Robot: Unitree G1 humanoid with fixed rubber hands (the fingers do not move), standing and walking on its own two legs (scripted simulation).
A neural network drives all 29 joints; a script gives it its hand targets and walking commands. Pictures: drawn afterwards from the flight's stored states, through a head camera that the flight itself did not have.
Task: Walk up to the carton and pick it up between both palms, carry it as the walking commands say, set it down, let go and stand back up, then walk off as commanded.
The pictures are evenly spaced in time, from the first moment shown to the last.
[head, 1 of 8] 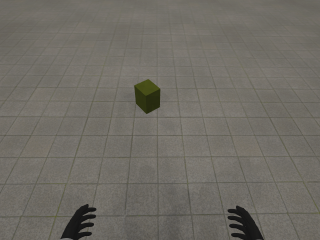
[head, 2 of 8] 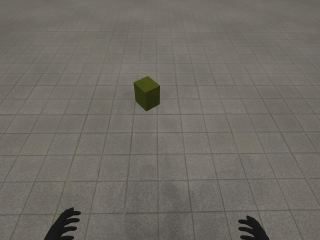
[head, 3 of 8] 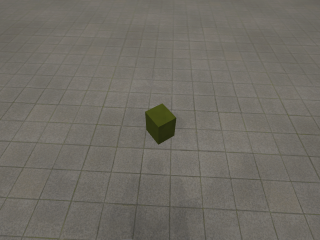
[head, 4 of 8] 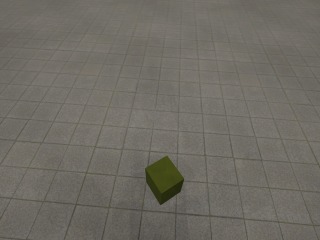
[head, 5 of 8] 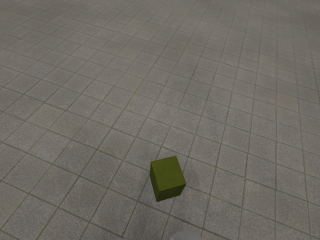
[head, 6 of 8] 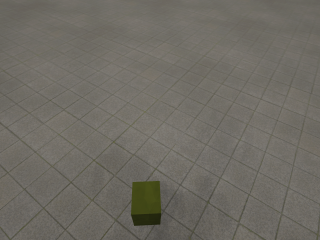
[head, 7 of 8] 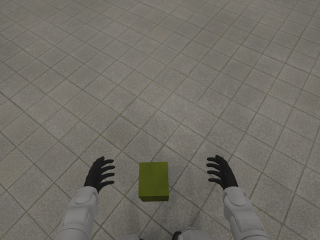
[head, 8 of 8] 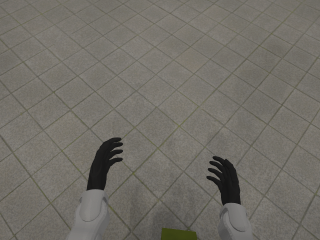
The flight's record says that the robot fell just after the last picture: yes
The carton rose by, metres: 0.03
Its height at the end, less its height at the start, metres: +0.02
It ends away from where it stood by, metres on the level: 0.13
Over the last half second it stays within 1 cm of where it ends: no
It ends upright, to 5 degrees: no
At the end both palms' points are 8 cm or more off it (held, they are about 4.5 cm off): yes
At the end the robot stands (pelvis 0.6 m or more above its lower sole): yes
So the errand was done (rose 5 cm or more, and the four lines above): no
